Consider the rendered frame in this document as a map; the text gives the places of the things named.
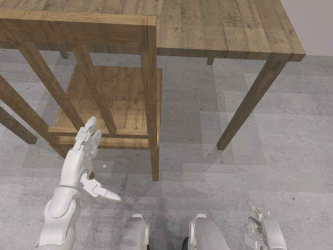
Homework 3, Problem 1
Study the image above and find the robot left forearm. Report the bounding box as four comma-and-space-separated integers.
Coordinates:
33, 186, 83, 250

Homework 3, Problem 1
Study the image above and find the robot left thigh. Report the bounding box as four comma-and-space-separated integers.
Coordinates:
112, 217, 150, 250

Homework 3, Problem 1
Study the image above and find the chair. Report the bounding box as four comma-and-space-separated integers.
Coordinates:
0, 9, 162, 181

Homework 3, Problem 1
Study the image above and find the robot thigh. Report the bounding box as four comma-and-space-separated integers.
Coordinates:
112, 217, 150, 250
189, 217, 230, 250

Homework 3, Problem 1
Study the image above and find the robot left hand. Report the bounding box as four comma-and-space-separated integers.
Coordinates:
60, 116, 121, 203

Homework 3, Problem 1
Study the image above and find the robot right hand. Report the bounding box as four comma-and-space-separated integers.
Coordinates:
244, 199, 287, 250

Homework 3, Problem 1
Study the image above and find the robot right thigh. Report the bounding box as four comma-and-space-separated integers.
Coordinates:
189, 217, 230, 250

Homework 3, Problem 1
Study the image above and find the table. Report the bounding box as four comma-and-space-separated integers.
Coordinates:
0, 0, 306, 151

